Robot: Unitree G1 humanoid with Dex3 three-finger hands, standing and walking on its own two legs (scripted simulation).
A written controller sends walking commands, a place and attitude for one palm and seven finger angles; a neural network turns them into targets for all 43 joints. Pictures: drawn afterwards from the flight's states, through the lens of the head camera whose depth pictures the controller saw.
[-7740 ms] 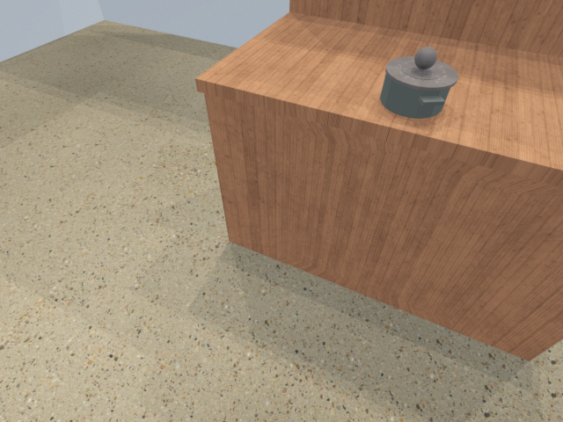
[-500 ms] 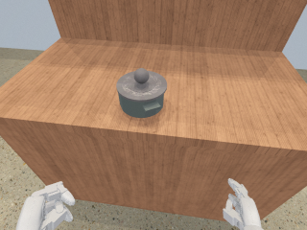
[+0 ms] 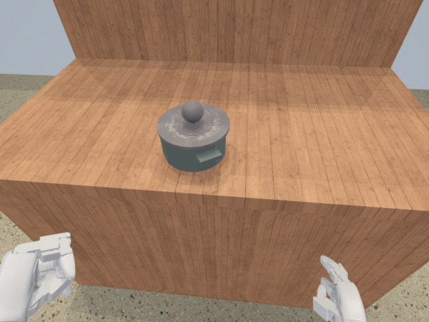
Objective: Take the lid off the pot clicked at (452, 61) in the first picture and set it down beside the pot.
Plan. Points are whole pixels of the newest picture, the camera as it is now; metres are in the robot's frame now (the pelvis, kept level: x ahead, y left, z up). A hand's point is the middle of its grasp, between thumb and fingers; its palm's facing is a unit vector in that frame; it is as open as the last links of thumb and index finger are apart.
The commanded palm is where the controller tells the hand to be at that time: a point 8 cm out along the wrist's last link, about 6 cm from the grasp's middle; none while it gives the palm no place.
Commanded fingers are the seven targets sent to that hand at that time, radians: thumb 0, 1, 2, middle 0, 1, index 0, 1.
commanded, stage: raise the hand higher, near the body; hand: left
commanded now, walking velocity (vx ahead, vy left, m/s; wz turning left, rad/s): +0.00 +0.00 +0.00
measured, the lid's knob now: (192, 111) +0.51 +0.12 +0.14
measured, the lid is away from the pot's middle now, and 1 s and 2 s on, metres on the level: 0.00 0.00 0.00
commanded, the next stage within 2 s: reach forward and open the fingers in 0.40 s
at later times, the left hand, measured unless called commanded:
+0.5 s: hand (59, 235) +0.17 +0.23 +0.17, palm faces +0.38 -0.82 -0.44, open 3.1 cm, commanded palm +0.12 +0.27 +0.19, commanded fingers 0.00 0.87 0.92 -1.29 -1.46 -1.29 -1.46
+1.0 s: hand (50, 221) +0.19 +0.26 +0.17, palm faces -0.02 -0.03 -1.00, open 4.0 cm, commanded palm +0.17 +0.26 +0.23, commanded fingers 0.00 0.05 1.45 -1.06 -0.58 -1.06 -0.58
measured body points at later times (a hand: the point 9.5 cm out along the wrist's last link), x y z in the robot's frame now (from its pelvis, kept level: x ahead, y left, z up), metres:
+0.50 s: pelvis +0.00 +0.00 +0.00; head -0.02 -0.02 +0.45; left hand +0.14 +0.27 +0.20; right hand +0.20 -0.21 -0.08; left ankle +0.02 +0.12 -0.74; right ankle -0.05 -0.12 -0.74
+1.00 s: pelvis -0.03 +0.00 +0.00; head -0.04 -0.06 +0.44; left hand +0.19 +0.26 +0.22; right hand +0.21 -0.21 -0.09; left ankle +0.02 +0.12 -0.74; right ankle -0.05 -0.12 -0.74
